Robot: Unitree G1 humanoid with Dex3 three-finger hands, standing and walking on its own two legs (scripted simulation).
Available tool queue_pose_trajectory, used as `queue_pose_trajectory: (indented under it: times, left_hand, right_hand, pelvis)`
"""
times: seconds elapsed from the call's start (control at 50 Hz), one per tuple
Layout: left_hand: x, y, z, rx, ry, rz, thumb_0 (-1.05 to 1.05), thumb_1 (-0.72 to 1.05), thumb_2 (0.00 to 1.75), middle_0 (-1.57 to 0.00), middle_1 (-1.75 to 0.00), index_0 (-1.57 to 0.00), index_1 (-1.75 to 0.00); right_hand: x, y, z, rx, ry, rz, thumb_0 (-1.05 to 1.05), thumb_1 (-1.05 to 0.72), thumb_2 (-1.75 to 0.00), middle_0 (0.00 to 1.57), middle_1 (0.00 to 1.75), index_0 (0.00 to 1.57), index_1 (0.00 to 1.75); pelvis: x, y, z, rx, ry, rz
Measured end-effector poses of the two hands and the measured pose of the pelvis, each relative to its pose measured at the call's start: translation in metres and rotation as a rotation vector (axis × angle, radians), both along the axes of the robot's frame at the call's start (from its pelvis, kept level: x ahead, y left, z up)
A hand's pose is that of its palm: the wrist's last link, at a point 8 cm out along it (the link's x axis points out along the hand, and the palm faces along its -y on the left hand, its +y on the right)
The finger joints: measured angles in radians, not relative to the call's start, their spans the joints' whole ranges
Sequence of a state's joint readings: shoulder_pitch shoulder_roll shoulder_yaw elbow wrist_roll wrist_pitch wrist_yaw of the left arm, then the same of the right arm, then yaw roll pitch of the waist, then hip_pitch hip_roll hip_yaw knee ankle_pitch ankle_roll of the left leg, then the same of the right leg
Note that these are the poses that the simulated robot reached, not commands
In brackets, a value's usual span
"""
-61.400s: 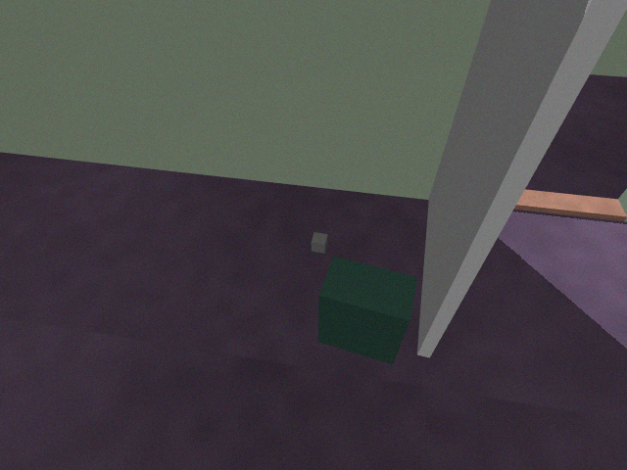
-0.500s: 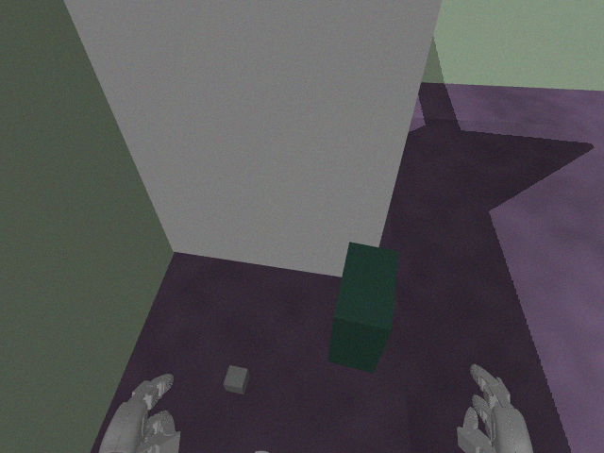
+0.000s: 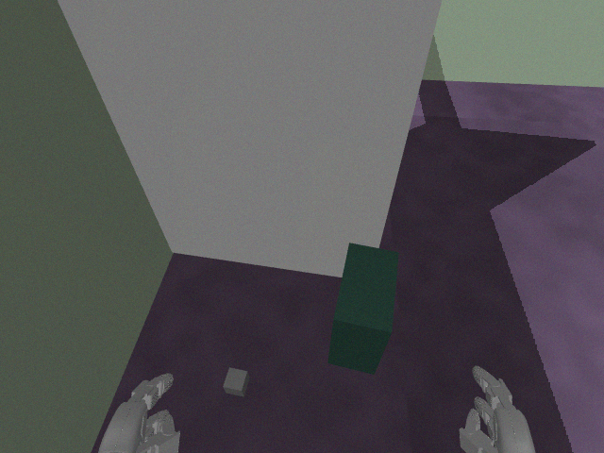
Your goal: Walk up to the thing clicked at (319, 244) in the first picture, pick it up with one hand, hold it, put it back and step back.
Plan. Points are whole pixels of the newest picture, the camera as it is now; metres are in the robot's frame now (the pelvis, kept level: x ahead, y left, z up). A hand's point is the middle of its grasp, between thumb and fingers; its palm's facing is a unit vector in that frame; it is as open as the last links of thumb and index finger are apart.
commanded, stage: home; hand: left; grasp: from above
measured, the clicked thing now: (236, 382) +0.44 +0.23 -0.69
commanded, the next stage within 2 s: stand in 0.24 s
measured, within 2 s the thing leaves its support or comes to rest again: neither
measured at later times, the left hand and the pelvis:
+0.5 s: hand out of the picture +0.15 +0.21 -0.09, palm faces +0.00 -0.95 -0.32, open 7.4 cm; pelvis -0.01 +0.00 +0.02, yaw +0 degrees
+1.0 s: hand out of the picture +0.02 +0.24 -0.10, palm faces +0.04 -0.95 -0.32, open 7.4 cm; pelvis -0.01 +0.01 +0.06, yaw +0 degrees
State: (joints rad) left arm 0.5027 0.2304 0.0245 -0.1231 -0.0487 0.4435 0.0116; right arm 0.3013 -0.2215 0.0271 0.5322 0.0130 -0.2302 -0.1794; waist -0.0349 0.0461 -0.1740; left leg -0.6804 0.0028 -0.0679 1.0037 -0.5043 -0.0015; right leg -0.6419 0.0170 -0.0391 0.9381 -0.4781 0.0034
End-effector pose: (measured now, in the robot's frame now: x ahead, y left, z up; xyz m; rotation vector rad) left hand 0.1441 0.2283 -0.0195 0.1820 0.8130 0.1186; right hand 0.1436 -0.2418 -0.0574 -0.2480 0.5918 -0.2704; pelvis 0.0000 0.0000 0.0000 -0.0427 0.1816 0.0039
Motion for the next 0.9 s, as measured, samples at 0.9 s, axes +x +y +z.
queue_pose_trajectory:
  times: [0.9]
  left_hand:
    - [-0.119,0.056,-0.049,0.099,0.424,0.123,0.01,0.91,0.9,-0.2,-0.3,-0.2,-0.3]
  right_hand:
    - [-0.087,-0.018,-0.013,0.055,0.592,-0.001,0.01,-0.91,-0.9,0.2,0.3,0.2,0.3]
  pelvis:
    - [-0.012,0.01,0.056,0.041,-0.236,-0.003]
